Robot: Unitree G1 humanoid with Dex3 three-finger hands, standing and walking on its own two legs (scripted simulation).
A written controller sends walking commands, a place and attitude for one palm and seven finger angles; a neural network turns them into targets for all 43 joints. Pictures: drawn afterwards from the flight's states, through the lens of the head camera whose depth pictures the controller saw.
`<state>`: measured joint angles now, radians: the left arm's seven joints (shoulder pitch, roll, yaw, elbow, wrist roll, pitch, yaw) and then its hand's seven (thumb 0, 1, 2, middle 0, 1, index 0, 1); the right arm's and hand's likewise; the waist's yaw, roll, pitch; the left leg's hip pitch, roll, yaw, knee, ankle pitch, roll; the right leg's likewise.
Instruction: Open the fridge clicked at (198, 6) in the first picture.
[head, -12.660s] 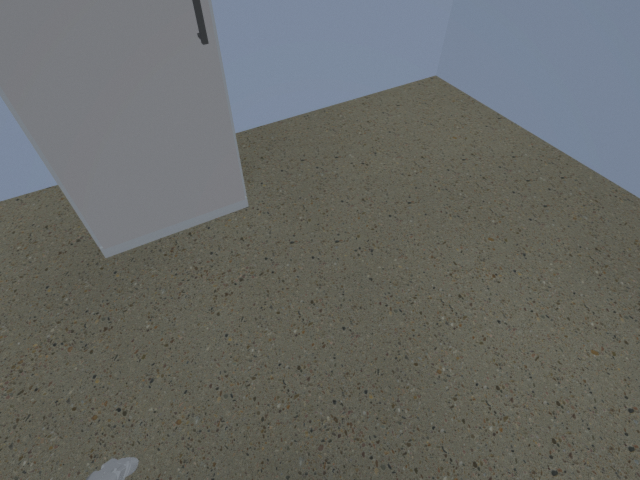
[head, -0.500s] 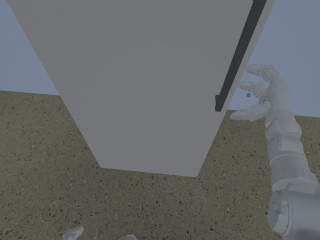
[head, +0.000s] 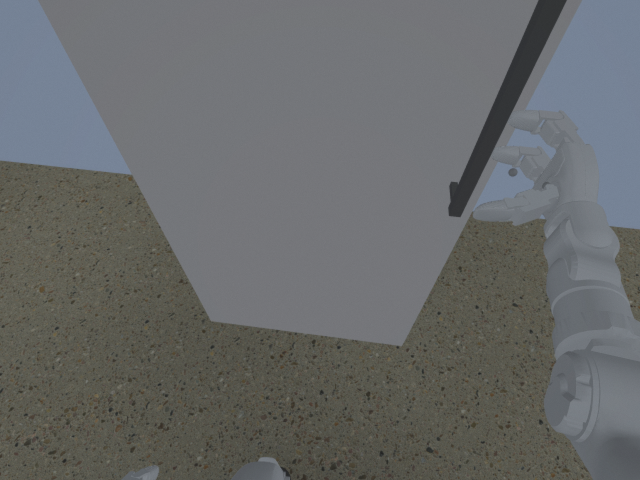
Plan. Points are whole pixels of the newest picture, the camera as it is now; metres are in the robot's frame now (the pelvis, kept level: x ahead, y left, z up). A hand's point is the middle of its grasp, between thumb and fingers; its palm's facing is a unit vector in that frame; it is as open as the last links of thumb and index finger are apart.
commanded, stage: slide the fingers in behind the handle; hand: right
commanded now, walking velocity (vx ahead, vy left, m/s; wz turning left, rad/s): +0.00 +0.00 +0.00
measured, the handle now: (491, 117) +0.52 -0.12 +0.18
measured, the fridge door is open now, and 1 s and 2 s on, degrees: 0 0 0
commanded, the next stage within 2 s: grip the handle and tug to test in 1.90 s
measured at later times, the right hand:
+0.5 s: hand (522, 181) +0.46 -0.17 +0.13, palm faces -0.01 +1.00 +0.01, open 13.9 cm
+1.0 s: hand (491, 173) +0.47 -0.13 +0.13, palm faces -0.02 +1.00 +0.01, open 14.0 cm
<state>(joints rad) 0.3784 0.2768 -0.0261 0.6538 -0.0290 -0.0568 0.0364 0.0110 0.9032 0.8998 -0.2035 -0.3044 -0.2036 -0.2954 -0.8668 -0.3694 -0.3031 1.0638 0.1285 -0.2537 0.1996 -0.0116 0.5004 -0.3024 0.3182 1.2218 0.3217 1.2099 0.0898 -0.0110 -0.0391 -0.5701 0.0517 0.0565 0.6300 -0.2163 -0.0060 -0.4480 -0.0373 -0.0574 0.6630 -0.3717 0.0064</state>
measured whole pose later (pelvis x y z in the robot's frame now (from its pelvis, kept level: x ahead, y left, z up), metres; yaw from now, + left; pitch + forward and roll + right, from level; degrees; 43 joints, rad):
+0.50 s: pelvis +0.00 -0.01 +0.00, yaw +0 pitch +9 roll +0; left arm 0.38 0.27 -0.03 0.63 -0.03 -0.05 0.03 0.01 0.90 0.90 -0.20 -0.30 -0.20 -0.30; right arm -0.80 -0.35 -0.29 0.98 0.15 -0.25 0.20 -0.01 0.50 -0.30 0.30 1.21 0.31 1.20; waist 0.08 -0.01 -0.05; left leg -0.56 0.05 0.05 0.63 -0.22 -0.02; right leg -0.44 -0.03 -0.06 0.67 -0.38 0.00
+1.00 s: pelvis +0.01 -0.01 +0.00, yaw +0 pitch +9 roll +0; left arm 0.36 0.25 -0.02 0.64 -0.02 -0.05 0.01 0.01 0.90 0.90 -0.20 -0.30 -0.20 -0.30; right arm -0.79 -0.25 -0.23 0.92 0.13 -0.21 0.11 -0.01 0.50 -0.30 0.30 1.21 0.31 1.20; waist 0.07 -0.02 -0.06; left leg -0.54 0.06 0.05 0.63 -0.23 -0.02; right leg -0.42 -0.03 -0.06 0.66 -0.39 0.00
